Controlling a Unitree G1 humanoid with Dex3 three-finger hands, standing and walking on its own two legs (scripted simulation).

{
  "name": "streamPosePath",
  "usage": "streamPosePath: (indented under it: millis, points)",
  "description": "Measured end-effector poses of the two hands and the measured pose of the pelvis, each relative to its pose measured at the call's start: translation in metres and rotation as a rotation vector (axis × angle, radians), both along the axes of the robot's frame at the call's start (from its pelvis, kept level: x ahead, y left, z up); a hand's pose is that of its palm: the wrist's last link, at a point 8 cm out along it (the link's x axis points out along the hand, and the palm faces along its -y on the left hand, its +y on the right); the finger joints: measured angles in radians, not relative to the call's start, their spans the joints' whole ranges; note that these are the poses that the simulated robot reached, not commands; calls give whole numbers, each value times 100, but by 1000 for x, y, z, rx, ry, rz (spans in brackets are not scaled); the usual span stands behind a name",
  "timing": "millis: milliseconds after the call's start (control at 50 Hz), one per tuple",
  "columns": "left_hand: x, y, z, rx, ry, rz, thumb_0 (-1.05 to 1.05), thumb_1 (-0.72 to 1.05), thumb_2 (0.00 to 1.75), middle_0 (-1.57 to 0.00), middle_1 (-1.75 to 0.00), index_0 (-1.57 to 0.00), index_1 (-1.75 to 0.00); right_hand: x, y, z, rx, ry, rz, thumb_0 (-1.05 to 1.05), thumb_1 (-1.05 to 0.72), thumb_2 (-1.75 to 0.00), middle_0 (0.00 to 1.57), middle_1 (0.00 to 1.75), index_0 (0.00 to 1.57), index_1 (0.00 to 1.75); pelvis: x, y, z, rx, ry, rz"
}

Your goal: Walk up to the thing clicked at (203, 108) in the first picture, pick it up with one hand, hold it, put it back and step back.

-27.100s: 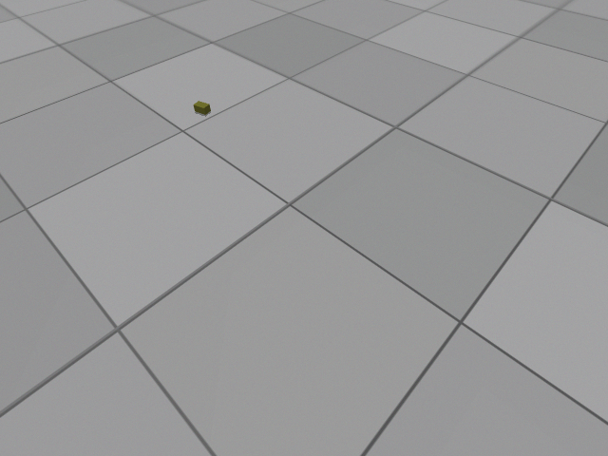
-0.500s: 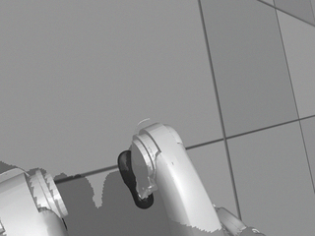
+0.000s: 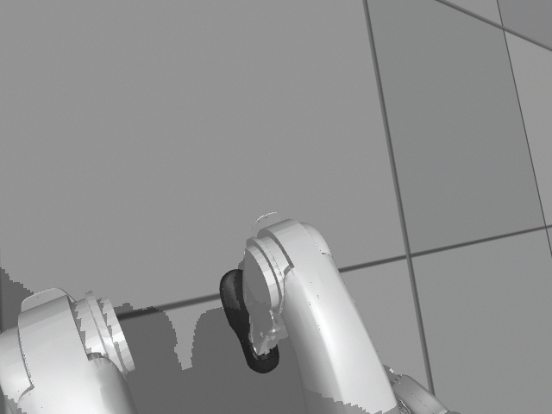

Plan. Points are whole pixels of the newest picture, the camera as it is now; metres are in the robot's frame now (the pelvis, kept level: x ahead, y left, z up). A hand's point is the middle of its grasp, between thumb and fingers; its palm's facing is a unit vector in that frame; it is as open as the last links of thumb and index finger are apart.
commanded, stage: settle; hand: left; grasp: from above
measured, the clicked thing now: out of the picture +0.47 +0.36 -0.26
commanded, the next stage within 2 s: lift in 0.50 s
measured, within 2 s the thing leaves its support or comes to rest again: neither
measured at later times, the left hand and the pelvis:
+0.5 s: hand out of the picture +0.45 +0.34 -0.14, palm faces -0.44 -0.09 -0.90, open 8.2 cm; pelvis +0.00 -0.01 +0.02, yaw +5 degrees
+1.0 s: hand out of the picture +0.41 +0.35 -0.07, palm faces -0.46 -0.12 -0.88, open 8.1 cm; pelvis +0.00 -0.01 +0.07, yaw +8 degrees
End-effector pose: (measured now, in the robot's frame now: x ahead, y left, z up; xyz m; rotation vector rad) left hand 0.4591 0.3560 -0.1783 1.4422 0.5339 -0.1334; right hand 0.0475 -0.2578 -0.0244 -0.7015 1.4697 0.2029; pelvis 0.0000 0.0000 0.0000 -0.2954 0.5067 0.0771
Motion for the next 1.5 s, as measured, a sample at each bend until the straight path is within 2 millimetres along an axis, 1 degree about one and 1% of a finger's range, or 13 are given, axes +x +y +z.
streamPosePath:
  millis: [80,180,260,360,480,600,820,900,980,1080,1220,1340,1500]
  points:
    - [-3,5,21,11,-21,-10,0,28,19,-91,-29,-93,-22,6,-3,-4,11,-8,-32,0,-92,-90,20,30,20,30,3,0,3,5,27,7]
    - [-11,9,46,21,16,-6,0,28,18,-91,-28,-94,-22,20,-7,-10,31,-52,-59,0,-91,-90,20,30,20,30,4,0,8,18,54,19]
    - [-15,6,62,21,49,-24,0,28,18,-92,-27,-94,-21,32,-10,-14,42,-89,-69,0,-91,-90,20,30,20,30,2,-1,12,33,62,29]
    - [-14,-2,77,11,52,-61,0,27,17,-93,-26,-95,-20,38,-13,-18,44,-106,-80,0,-92,-90,20,30,20,30,-1,-4,16,52,64,40]
    - [-8,-10,92,15,33,-93,0,27,17,-94,-26,-95,-20,37,-18,-21,33,-113,-103,0,-92,-90,20,30,20,30,-3,-9,17,67,70,45]
    - [-7,-11,103,34,30,-84,0,27,18,-93,-26,-95,-20,29,-20,-24,33,-96,-140,0,-92,-90,20,30,20,30,-4,-12,22,81,81,48]
    - [-18,-9,126,16,63,-40,-1,28,18,-92,-28,-93,-23,19,-20,-17,32,-68,-207,0,-92,-90,20,30,20,30,-4,-13,39,93,111,56]
    - [-28,-8,141,5,70,-43,-1,29,18,-92,-28,-93,-24,24,-20,-9,27,-79,-224,0,-92,-90,20,30,20,30,-4,-11,50,96,118,61]
    - [-38,-5,162,-2,65,-55,-1,29,18,-92,-28,-93,-24,35,-21,1,22,-108,-232,0,-92,-90,20,30,20,30,-4,-9,63,99,124,67]
    - [-53,0,195,3,42,-56,-1,29,18,-91,-28,-92,-24,55,-18,16,34,-161,-228,0,-92,-90,20,30,20,30,-5,-7,81,107,124,73]
    - [-78,2,241,1,60,-50,-1,30,17,-91,-28,-92,-24,85,-5,43,82,-253,-220,0,-92,-90,20,30,20,30,-5,-5,115,119,110,83]
    - [-98,-10,289,-24,44,-58,-1,30,17,-91,-28,-91,-25,105,7,72,127,-315,-223,0,-91,-90,20,30,20,30,-4,-7,151,142,80,93]
    - [-114,-29,362,-15,5,-50,-1,29,17,-91,-28,-92,-24,121,14,122,171,-387,-252,0,-91,-90,20,30,20,30,1,-12,206,181,23,100]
